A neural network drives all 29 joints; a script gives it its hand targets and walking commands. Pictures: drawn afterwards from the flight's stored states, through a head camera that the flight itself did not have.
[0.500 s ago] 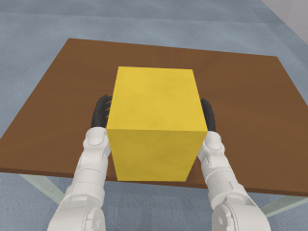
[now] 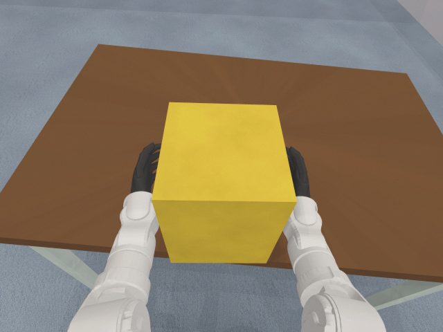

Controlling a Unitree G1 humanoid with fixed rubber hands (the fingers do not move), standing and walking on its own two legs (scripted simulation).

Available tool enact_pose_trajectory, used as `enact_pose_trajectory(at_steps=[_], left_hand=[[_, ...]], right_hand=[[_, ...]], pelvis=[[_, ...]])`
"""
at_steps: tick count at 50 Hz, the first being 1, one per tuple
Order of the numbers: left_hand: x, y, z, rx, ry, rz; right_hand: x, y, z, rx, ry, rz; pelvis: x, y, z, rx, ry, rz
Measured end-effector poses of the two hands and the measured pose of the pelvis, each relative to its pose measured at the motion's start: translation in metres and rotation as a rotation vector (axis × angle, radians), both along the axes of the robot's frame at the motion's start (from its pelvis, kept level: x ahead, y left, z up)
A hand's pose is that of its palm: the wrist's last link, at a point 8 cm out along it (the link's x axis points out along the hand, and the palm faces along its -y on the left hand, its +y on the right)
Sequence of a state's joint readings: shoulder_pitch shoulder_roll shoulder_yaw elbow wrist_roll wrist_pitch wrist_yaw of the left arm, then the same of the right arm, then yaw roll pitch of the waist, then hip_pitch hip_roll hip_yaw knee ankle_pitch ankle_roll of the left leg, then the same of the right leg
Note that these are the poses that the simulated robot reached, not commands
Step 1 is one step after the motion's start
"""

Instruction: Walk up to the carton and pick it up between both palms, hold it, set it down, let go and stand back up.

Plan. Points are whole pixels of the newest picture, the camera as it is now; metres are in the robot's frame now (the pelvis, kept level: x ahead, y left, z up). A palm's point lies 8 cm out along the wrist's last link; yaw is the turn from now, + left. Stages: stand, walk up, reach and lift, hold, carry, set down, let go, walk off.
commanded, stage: set down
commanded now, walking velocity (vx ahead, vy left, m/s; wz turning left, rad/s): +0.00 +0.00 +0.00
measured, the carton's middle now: (220, 188) +0.38 +0.03 +0.01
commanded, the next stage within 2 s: none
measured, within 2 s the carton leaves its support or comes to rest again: neither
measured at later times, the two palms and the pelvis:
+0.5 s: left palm (144, 187) +0.36 +0.17 +0.03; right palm (296, 191) +0.38 -0.12 +0.03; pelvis +0.00 +0.00 +0.00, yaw +0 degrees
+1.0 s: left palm (144, 187) +0.37 +0.17 +0.02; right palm (296, 192) +0.38 -0.12 +0.02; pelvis +0.00 +0.00 +0.00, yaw +0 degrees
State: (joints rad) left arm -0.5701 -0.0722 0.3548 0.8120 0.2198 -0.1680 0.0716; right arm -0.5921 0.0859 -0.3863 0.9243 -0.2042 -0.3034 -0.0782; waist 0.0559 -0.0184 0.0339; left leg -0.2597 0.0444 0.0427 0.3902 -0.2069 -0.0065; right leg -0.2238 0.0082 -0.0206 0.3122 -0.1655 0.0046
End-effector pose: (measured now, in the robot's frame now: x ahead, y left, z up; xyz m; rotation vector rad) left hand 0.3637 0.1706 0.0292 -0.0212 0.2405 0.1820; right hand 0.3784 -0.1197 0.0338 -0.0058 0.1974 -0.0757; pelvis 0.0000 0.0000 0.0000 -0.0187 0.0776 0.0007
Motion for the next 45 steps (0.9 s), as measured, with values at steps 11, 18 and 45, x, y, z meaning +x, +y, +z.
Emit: enact_pose_trajectory(at_steps=[11,18,45], left_hand=[[0.0006,0.0004,-0.0019,0.004,-0.022,0.001],[0.0003,0.0005,-0.0028,0.008,-0.028,-0.002],[0.0011,-0.0004,-0.0052,0.004,-0.032,-0.003]], right_hand=[[0.0007,0.0004,-0.0020,-0.010,-0.023,0.004],[-0.0002,0.0003,-0.0035,-0.012,-0.029,0.003],[-0.0011,-0.0016,-0.0073,-0.018,-0.030,0.001]], pelvis=[[0.0021,0.0000,-0.0001,0.000,0.016,0.000],[0.0024,-0.0001,-0.0002,0.000,0.018,0.000],[0.0022,-0.0001,-0.0002,0.000,0.020,0.000]])
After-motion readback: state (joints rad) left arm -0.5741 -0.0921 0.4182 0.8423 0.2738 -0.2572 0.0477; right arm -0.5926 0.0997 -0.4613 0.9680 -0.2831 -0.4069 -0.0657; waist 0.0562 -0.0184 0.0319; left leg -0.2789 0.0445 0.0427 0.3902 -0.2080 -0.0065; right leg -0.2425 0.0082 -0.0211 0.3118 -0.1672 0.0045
